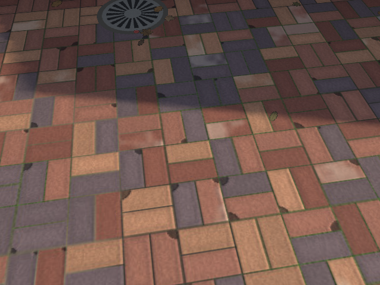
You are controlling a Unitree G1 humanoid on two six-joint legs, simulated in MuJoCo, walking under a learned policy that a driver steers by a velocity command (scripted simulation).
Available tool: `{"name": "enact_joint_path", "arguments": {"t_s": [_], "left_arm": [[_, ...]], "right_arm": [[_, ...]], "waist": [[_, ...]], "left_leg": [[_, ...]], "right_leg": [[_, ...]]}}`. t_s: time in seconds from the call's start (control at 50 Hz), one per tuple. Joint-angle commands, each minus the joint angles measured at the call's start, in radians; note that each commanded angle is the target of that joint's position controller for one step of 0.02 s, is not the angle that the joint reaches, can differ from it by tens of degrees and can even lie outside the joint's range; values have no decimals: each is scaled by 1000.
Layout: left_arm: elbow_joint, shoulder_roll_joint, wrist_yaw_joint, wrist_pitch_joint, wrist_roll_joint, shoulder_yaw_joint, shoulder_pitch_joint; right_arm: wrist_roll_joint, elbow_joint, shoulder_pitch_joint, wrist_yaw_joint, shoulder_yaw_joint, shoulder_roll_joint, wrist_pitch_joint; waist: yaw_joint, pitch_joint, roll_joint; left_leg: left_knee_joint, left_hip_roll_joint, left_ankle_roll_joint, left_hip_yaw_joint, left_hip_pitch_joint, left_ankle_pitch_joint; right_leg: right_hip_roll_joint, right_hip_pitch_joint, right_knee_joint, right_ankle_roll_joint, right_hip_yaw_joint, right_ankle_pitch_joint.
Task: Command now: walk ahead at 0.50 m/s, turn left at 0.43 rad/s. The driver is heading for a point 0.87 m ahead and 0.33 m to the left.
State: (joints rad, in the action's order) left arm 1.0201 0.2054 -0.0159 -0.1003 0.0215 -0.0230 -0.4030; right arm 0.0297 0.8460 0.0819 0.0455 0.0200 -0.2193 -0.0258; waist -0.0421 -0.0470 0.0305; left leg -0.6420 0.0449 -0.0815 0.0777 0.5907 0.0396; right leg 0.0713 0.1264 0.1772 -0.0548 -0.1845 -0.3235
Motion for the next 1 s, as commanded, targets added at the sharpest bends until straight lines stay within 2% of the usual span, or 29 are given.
{"name": "enact_joint_path", "arguments": {"t_s": [0.02,0.04,0.06,0.08,0.1,0.12,0.14,0.16,0.18,0.2,0.24,0.3,0.42,0.5,0.54,0.56,0.58,0.6,0.62,0.64,0.66,0.68,0.7,0.72,0.76,0.8,0.88,0.94,1.0], "left_arm": [[-18,169,-18,3,5,-32,-32],[-22,182,-20,11,9,-36,-22],[-29,194,-20,21,9,-40,-13],[-52,197,-18,23,5,-40,9],[-114,104,2,14,-17,-21,-35],[-146,156,10,3,-8,-36,38],[-176,153,16,-7,-3,-35,130],[-183,148,18,-17,-8,-31,144],[-176,140,16,-12,-2,-33,139],[-179,133,16,7,15,-31,122],[-185,113,22,44,30,-28,109],[-230,108,29,64,29,-27,199],[-316,114,37,60,17,-18,422],[-365,126,40,45,8,-10,510],[-364,149,38,36,4,-15,458],[-345,168,32,31,2,-21,383],[-310,194,22,23,1,-34,265],[-282,231,9,8,12,-47,126],[-288,316,-10,7,38,-66,-12],[-289,363,-6,24,37,-79,39],[-302,257,-1,35,21,-63,109],[-311,174,3,36,12,-44,166],[-308,146,5,34,15,-35,193],[-294,140,2,29,13,-32,180],[-269,143,8,9,4,-33,148],[-253,151,15,-7,-5,-39,123],[-227,154,17,-8,-3,-45,86],[-213,163,17,-5,-3,-48,69],[-193,190,10,1,-3,-56,27]], "right_arm": [[4,-70,-27,-5,19,-73,-16],[6,-49,50,-8,28,-89,-18],[10,-13,170,-12,43,-111,-23],[23,32,330,-20,68,-166,-27],[27,26,388,-36,107,-290,-21],[-11,24,368,-31,108,-295,-9],[-24,28,305,-36,105,-273,-3],[-25,21,252,-38,92,-211,-4],[-24,17,210,-41,82,-174,-7],[-31,16,185,-45,74,-149,-13],[-32,15,195,-44,72,-152,-32],[-32,21,247,-43,82,-191,-40],[-27,25,366,-47,85,-193,-29],[-14,19,402,-57,87,-204,-26],[-10,2,363,-65,92,-222,-27],[-9,-11,323,-65,95,-235,-29],[-10,-18,301,-59,96,-244,-34],[-21,-23,290,-48,92,-227,-43],[-46,-62,327,-42,67,-134,-51],[-49,-84,430,-44,61,-113,-44],[-15,-45,400,-53,69,-180,-25],[-7,-47,329,-42,69,-179,-20],[-7,-54,298,-33,66,-159,-16],[5,-60,282,-24,67,-152,-7],[8,-69,278,-8,63,-136,15],[6,-95,225,2,58,-125,24],[6,-148,88,17,47,-109,26],[2,-182,-10,30,31,-84,19],[7,-216,-95,40,24,-83,17]], "waist": [[38,-13,-112],[71,33,-122],[120,101,-118],[196,184,-75],[167,302,144],[160,350,113],[140,192,36],[106,95,-27],[63,34,-63],[28,19,-54],[10,42,-28],[27,23,-4],[118,8,31],[142,3,42],[102,10,54],[62,30,59],[11,86,39],[-61,173,-22],[-88,337,-160],[2,380,-359],[24,236,-172],[22,115,-69],[36,65,-64],[41,40,-107],[54,41,-144],[55,36,-133],[38,4,-118],[19,-13,-117],[-4,-33,-115]], "left_leg": [[38,-69,-59,68,-65,113],[47,-106,-84,82,-145,164],[95,-136,-111,78,-285,169],[147,-80,-163,-33,-527,173],[170,223,-312,-505,-855,178],[328,310,-377,-849,-921,131],[349,276,-335,-675,-811,138],[375,244,-289,-565,-665,71],[395,189,-244,-479,-547,-19],[410,141,-218,-410,-463,-85],[417,94,-211,-351,-411,-175],[440,60,-197,-328,-393,-173],[409,48,-151,-374,-525,-181],[343,73,-143,-422,-604,-278],[300,83,-112,-448,-586,-314],[249,74,-89,-446,-544,-384],[131,42,-69,-436,-514,-458],[-74,-26,-44,-384,-431,-386],[-375,-107,-14,-285,-252,-32],[-550,-203,-4,-203,-18,543],[-630,-102,-12,-209,45,451],[-603,-68,-5,-194,33,356],[-563,-39,2,-182,11,310],[-538,-18,11,-172,-3,295],[-530,-8,23,-154,-22,269],[-517,4,31,-148,30,225],[-395,22,52,-118,120,100],[-203,21,47,-66,69,-8],[-67,14,19,-9,25,9]], "right_leg": [[-312,22,157,-70,18,1020],[-314,30,286,-67,3,1131],[-308,-7,467,-59,-11,1111],[-286,-179,723,-35,-22,903],[-135,-581,1129,19,-33,229],[-12,-791,1291,28,169,-196],[-95,-885,1266,19,236,-95],[-135,-855,1174,21,225,-11],[-162,-796,1090,29,222,11],[-177,-730,1031,47,223,17],[-178,-675,968,75,207,24],[-180,-726,845,108,183,119],[-146,-815,584,116,190,296],[-105,-787,458,93,194,283],[-88,-664,379,70,210,240],[-65,-538,347,53,206,197],[-40,-378,313,34,192,177],[-105,-165,266,1,243,175],[-377,91,230,-57,539,-51],[-538,163,102,-151,958,-58],[-501,30,108,-148,896,-175],[-445,-109,86,-127,721,-133],[-394,-188,59,-103,587,-20],[-362,-233,43,-90,493,82],[-334,-264,24,-84,379,241],[-340,-247,0,-98,309,330],[-322,-215,-29,-100,174,403],[-298,-211,-26,-80,80,432],[-325,-160,-14,-67,36,472]]}}
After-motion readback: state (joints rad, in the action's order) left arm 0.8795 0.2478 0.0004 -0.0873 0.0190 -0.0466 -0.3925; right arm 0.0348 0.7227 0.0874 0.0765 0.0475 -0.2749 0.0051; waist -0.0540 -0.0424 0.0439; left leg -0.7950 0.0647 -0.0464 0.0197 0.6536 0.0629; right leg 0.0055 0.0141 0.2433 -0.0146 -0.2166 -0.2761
